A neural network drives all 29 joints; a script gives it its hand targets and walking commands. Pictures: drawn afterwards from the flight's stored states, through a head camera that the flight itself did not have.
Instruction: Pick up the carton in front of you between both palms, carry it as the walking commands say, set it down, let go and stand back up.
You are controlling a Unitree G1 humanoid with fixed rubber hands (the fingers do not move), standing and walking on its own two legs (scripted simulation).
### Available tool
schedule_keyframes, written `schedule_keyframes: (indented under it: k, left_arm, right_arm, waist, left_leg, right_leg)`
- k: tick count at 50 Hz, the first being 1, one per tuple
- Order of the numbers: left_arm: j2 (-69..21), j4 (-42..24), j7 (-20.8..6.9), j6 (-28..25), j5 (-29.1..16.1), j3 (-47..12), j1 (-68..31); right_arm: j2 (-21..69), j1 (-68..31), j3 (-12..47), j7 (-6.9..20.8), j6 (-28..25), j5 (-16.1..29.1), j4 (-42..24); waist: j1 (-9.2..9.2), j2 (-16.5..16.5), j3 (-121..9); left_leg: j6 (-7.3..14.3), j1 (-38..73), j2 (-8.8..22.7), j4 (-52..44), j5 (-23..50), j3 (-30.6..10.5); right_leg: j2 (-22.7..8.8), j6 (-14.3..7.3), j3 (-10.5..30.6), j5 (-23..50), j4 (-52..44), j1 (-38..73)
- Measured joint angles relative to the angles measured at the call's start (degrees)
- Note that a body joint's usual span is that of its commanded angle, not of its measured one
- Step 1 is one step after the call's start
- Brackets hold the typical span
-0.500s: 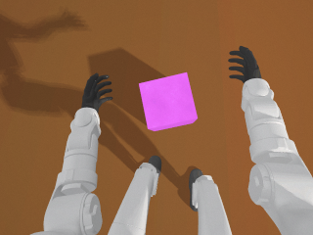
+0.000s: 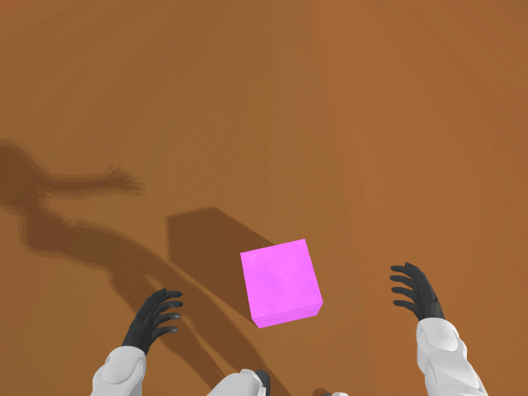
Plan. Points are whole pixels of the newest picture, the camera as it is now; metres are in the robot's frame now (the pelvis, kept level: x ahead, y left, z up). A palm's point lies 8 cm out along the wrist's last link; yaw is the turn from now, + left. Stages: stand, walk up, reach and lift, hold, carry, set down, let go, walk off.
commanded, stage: let go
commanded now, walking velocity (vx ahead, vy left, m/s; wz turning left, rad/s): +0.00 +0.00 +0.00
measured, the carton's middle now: (280, 286) +0.40 +0.06 -0.64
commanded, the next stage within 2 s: stand in 0.70 s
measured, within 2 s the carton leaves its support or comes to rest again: neither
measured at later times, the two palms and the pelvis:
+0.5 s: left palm (150, 342) +0.17 +0.21 -0.05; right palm out of the picture +0.16 -0.26 -0.05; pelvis +0.01 -0.02 +0.01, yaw +0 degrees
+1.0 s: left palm (109, 392) +0.10 +0.28 -0.10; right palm out of the picture +0.12 -0.25 -0.09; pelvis +0.03 +0.00 +0.00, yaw +4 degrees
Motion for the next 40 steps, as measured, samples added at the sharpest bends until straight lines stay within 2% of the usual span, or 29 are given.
schedule_keyframes:
  k: [5,11,15,20,27,35,40]
  left_arm:
    - [0.4,0.3,0.2,0.2,-0.1,0.0,3.3]
    - [0.9,2.2,0.5,1.2,1.1,0.9,4.0]
    - [1.0,3.0,0.7,2.1,2.2,1.4,4.0]
    - [0.9,3.3,0.6,3.8,3.3,1.9,3.8]
    - [1.8,1.2,2.9,9.1,4.1,1.4,3.2]
    - [1.9,-0.7,3.6,12.0,4.1,1.2,3.3]
    - [4.1,6.1,5.9,1.1,5.9,0.9,5.5]
  right_arm:
    - [-0.2,6.1,1.5,1.2,0.0,0.3,-1.8]
    - [-0.9,12.8,3.3,3.3,1.2,1.7,-4.7]
    - [-1.9,16.1,4.3,4.7,2.3,3.1,-6.4]
    - [-2.5,17.7,4.9,5.8,4.1,3.7,-7.8]
    - [-2.5,17.6,5.8,4.4,3.9,4.3,-6.5]
    - [-2.0,16.3,5.4,4.7,5.4,3.4,-6.3]
    - [-3.5,20.4,5.6,2.6,0.0,1.3,1.1]
  waist:
    - [-1.79,-0.5,1.1]
    - [-4.51,-2.3,1.8]
    - [-5.65,-3.2,2.3]
    - [-6.17,-3.6,3.7]
    - [-6.31,-3.2,4.0]
    - [-6.18,-2.9,5.8]
    - [-6.30,-5.1,0.4]
  left_leg:
    - [-0.5,8.3,0.0,-4.3,0.7,-0.5]
    - [-1.2,16.4,0.6,-8.2,1.4,-1.0]
    - [-1.6,20.6,1.1,-10.0,1.7,-1.0]
    - [-1.8,23.9,1.5,-10.5,1.7,-0.8]
    - [-1.5,23.5,1.0,-6.9,0.4,-1.3]
    - [-0.6,24.3,0.4,-5.5,0.3,-1.2]
    - [-1.0,18.2,-0.2,-3.6,-0.2,-1.2]
  right_leg:
    - [-0.1,-0.6,-0.4,0.3,-3.6,8.1]
    - [0.3,-1.4,-0.8,0.9,-7.2,16.1]
    - [0.7,-1.9,-0.7,1.4,-9.1,20.1]
    - [1.1,-2.2,-0.5,1.7,-9.8,23.4]
    - [0.8,-1.8,-1.1,0.4,-6.8,23.6]
    - [0.2,-1.0,-1.2,0.7,-6.5,25.0]
    - [-1.6,-0.1,-3.4,-2.5,-3.6,19.1]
